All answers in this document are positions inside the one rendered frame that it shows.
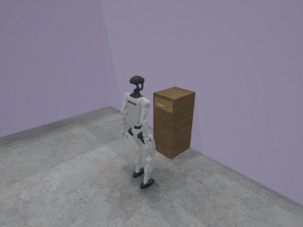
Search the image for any right robot upper arm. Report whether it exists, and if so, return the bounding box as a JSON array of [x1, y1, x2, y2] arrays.
[[139, 97, 151, 126]]

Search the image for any left robot shin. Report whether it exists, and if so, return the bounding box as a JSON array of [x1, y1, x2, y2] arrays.
[[134, 147, 144, 173]]

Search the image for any robot right forearm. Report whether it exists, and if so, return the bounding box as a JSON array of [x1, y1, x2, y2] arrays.
[[141, 119, 151, 144]]

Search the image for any left robot upper arm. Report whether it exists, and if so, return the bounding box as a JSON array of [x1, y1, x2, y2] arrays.
[[120, 93, 131, 116]]

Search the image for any robot left forearm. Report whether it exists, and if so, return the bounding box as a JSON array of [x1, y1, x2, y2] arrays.
[[120, 113, 128, 131]]

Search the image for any robot right hand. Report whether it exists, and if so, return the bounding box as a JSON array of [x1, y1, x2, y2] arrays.
[[144, 143, 153, 157]]

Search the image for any robot left hand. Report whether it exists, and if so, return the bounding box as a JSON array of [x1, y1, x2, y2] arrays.
[[120, 129, 129, 142]]

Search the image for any right robot foot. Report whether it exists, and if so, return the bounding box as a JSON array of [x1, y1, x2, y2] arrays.
[[140, 178, 155, 189]]

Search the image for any cabinet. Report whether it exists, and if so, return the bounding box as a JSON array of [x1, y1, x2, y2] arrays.
[[153, 86, 196, 159]]

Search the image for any drawer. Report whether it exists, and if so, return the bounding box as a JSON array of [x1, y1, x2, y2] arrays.
[[154, 96, 173, 113]]

